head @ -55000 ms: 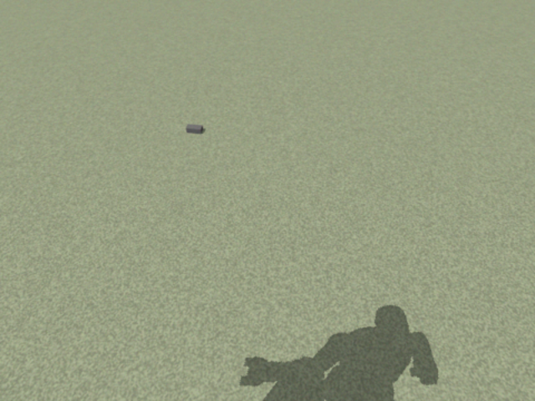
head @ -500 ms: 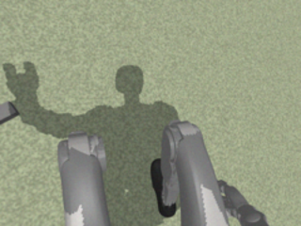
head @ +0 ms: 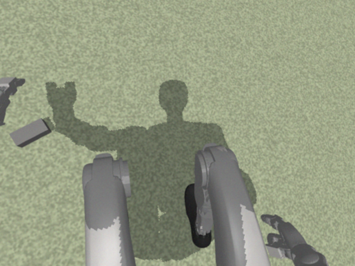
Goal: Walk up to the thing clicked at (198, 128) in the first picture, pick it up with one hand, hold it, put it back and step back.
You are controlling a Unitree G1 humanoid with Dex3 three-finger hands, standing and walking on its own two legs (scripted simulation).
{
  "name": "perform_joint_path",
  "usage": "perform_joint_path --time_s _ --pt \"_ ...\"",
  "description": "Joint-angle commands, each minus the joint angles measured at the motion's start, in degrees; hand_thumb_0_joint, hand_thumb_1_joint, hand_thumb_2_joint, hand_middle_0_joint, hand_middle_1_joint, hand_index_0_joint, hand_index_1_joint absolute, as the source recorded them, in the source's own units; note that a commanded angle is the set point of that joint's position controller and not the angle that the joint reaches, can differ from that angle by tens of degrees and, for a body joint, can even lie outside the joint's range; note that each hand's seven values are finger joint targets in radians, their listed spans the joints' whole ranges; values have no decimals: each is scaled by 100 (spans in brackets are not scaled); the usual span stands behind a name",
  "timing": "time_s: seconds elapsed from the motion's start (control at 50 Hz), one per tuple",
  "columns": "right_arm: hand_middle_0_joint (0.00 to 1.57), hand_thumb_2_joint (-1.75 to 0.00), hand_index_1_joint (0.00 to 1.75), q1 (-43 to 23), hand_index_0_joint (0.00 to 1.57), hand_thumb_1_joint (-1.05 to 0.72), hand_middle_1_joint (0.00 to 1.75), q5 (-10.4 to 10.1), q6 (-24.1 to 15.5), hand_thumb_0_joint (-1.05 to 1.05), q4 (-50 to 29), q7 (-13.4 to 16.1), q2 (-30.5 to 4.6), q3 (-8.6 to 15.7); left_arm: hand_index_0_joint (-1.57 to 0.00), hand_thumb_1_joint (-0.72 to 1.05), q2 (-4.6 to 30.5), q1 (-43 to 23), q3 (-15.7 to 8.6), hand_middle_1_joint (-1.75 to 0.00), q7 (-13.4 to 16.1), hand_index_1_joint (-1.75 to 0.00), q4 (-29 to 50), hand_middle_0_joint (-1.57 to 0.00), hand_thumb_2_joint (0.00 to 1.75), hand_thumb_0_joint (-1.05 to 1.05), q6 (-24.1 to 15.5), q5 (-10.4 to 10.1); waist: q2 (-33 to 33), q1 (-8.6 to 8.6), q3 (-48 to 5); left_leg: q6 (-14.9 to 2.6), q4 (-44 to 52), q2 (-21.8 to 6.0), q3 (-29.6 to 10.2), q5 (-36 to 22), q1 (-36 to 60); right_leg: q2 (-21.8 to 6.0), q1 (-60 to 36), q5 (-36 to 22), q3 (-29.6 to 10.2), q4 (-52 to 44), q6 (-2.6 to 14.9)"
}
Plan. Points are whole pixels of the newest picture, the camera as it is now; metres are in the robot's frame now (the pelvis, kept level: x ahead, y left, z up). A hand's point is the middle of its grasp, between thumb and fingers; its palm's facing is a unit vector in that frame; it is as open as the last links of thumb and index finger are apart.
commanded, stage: withdraw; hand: left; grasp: from above
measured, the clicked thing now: (31, 132) +0.42 +0.38 -0.34
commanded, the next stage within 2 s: home in 0.08 s
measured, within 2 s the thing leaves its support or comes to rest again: neither
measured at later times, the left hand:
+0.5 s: hand out of the picture +0.39 +0.35 -0.05, palm faces -0.33 -0.33 -0.88, open 7.4 cm
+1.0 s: hand out of the picture +0.25 +0.25 +0.17, palm faces +0.01 -0.90 -0.43, open 7.4 cm
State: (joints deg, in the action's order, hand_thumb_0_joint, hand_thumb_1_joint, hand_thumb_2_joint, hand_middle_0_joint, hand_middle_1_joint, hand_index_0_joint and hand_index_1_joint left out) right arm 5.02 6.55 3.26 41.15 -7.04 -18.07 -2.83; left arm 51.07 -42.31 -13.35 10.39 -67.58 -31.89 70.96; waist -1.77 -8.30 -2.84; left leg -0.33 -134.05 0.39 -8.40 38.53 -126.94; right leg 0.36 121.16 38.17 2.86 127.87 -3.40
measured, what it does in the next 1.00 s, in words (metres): rises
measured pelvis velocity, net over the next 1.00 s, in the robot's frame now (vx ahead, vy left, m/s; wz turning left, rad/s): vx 0.04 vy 0.00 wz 0.11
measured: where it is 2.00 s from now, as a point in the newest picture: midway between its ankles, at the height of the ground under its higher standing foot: (160, 235)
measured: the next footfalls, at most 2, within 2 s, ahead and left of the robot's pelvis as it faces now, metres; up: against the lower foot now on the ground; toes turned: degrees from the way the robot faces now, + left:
none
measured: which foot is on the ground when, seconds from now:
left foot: down 0.00-1.00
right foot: down 0.00-1.00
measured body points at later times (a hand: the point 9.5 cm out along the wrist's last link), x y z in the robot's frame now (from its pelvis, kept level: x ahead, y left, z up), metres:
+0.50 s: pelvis +0.01 +0.00 +0.06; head +0.21 +0.07 +0.46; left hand +0.40 +0.36 +0.00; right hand +0.11 -0.26 -0.06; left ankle +0.08 +0.12 -0.32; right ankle +0.11 -0.14 -0.32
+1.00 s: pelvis +0.04 +0.00 +0.25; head +0.14 +0.04 +0.69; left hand +0.25 +0.29 +0.20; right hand +0.27 -0.21 +0.17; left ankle +0.08 +0.12 -0.32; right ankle +0.11 -0.14 -0.32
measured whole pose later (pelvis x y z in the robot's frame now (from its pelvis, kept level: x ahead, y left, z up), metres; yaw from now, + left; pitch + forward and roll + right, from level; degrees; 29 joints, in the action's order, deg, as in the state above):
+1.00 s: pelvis +0.04 +0.00 +0.25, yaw +6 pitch +23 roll -5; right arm 6.1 -2.1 -4.9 30.1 2.3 -12.2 -1.0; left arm 20.5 10.1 -4.0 1.0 -6.8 14.9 8.2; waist 1.5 -2.4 -10.4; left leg 0.2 -86.5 -1.1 -4.5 33.7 -75.4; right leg -1.1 72.0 32.8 2.2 82.3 -2.5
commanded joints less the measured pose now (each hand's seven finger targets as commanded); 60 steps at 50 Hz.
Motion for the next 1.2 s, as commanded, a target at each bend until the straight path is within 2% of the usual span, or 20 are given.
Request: perform_joint_path --time_s 0.0,0.04,0.08,0.12,0.16,0.18,0.26,0.34,0.4,0.48,0.54,0.56,0.6,0.72,0.74,0.76,0.86,0.9,1.04,1.18 --pt "20 -90 30 654 20 -90 30 123 -56 0 -178 20 -1293 460 -20 90 2129 -1610 -695 -30 1142 -30 700 -20 90 0 102 323 2337 131 -3871 -12 1725 20 399 -835 3483 165 -773 -752 574 -884 519" --pt "20 -90 30 739 20 -90 30 123 -92 0 -97 9 -1310 567 -20 90 1997 -1776 -613 -30 1274 -30 641 -20 90 0 388 379 2410 102 -3975 -23 1881 27 396 -579 3519 134 -620 -586 646 -912 490" --pt "20 -90 30 789 20 -90 30 106 -177 0 -51 37 -1316 659 -20 90 1762 -2099 -326 -30 1283 -30 568 -20 90 0 723 313 2353 -37 -3948 -49 1948 1 379 -207 3453 124 -476 -395 664 -984 461" --pt "20 -90 30 895 20 -90 30 82 -249 0 1 48 -1326 703 -20 90 1751 -2207 -144 -30 1226 -30 405 -20 90 0 1005 287 2218 -103 -3771 -86 1965 12 363 138 3183 115 -462 -202 639 -1075 451" --pt "20 -90 30 1055 20 -90 30 67 -297 0 23 47 -1304 746 -20 90 1795 -2441 -90 -30 1122 -30 673 -20 90 0 1208 188 2102 -95 -3976 -131 1919 47 390 144 3156 91 -693 -202 561 -1215 436" --pt "20 -90 30 1098 20 -90 30 47 -327 0 8 40 -1283 776 -20 90 1743 -2195 -66 -30 1029 -30 550 -20 90 0 1305 100 1956 -28 -4009 -128 1935 36 366 106 3204 106 -795 -203 544 -1257 456" --pt "20 -90 30 1242 20 -90 30 -90 -396 0 -244 44 -1248 912 -20 90 1570 -1770 -146 -30 629 -30 1384 -20 90 0 1595 -590 1888 216 -4727 -118 2169 54 373 -284 3654 84 -1456 -567 427 -1503 478" --pt "20 -90 30 1333 20 -90 30 -288 -369 0 -439 86 -1180 942 -20 90 1169 -710 -142 -30 110 -30 2132 -20 90 0 1906 -1380 1793 396 -4855 -74 2563 44 345 -796 3979 68 -2031 -1010 365 -1816 497" --pt "20 -90 30 1194 20 -90 30 -465 -321 0 -701 157 -1121 914 -20 90 849 371 -239 -30 -298 -30 3024 -20 90 0 2249 -2151 1648 601 -4784 -80 3082 40 233 -886 4259 88 -2388 -1109 308 -2180 489" --pt "20 -90 30 932 20 -90 30 -615 -297 0 -890 313 -946 864 -20 90 189 1306 -147 -30 -806 -30 4112 -20 90 0 2677 -3188 1385 610 -4337 -78 3663 -64 113 -977 4651 106 -2823 -1164 258 -2677 481" --pt "20 -90 30 792 20 -90 30 -687 -329 0 -1043 447 -812 829 -20 90 -67 1818 -131 -30 -994 -30 4819 -20 90 0 2900 -3757 1248 617 -4181 -109 3948 -114 226 -994 4838 94 -3377 -1198 153 -3139 479" --pt "20 -90 30 746 20 -90 30 -698 -352 0 -1054 481 -762 820 -20 90 -359 2031 39 -30 -1051 -30 4921 -20 90 0 2958 -3920 1193 524 -3947 -114 4061 -117 252 -962 4817 84 -3502 -1200 134 -3298 482" --pt "20 -90 30 656 20 -90 30 -722 -428 0 -1120 541 -698 806 -20 90 -631 2343 121 -30 -1096 -30 5234 -20 90 0 3047 -4247 1153 491 -3725 -111 4308 -138 270 -902 4971 70 -3711 -1146 104 -3551 488" --pt "20 -90 30 438 20 -90 30 -793 -679 0 -1351 706 -600 785 -20 90 -1205 3304 151 -30 -1015 -30 5990 -20 90 0 3400 -5003 1217 517 -3326 -49 5168 -201 212 -709 5801 37 -4290 -963 50 -4256 501" --pt "20 -90 30 389 20 -90 30 -802 -717 0 -1436 734 -574 778 -20 90 -1375 3487 251 -30 -996 -30 6235 -20 90 0 3491 -5123 1213 468 -3323 -53 5306 -180 244 -665 5927 36 -4458 -932 40 -4442 503" --pt "20 -90 30 367 20 -90 30 -809 -752 0 -1467 759 -555 768 -20 90 -1402 3635 184 -30 -961 -30 6317 -20 90 0 3601 -5269 1159 461 -3307 -59 5410 -174 275 -729 6068 36 -4673 -976 14 -4601 496" --pt "20 -90 30 261 20 -90 30 -848 -956 0 -1666 942 -478 666 -20 90 -1810 4209 333 -30 -845 -30 6994 -20 90 0 4141 -5962 1049 414 -2928 -41 6187 -167 163 -290 6776 39 -5299 -664 -39 -5375 448" --pt "20 -90 30 320 20 -90 30 -851 -1038 0 -1697 1028 -407 626 -20 90 -2004 4508 437 -30 -809 -30 7173 -20 90 0 4346 -6231 962 378 -2816 -34 6389 -147 193 -409 7038 42 -5646 -743 -79 -5701 434" --pt "20 -90 30 655 20 -90 30 -849 -1265 0 -1802 1359 -199 401 -20 90 -2629 5619 626 -30 -647 -30 7668 -20 90 0 5064 -6840 879 419 -2361 44 7242 -150 180 -1558 8029 62 -6917 -1653 -43 -6577 427" --pt "20 -90 30 881 20 -90 30 -833 -1522 0 -2065 1695 -56 258 -20 90 -3127 6574 692 -30 -625 -30 8385 -20 90 0 5619 -7370 730 543 -1533 15 8145 -89 358 -1664 8651 104 -7993 -1779 44 -7674 396"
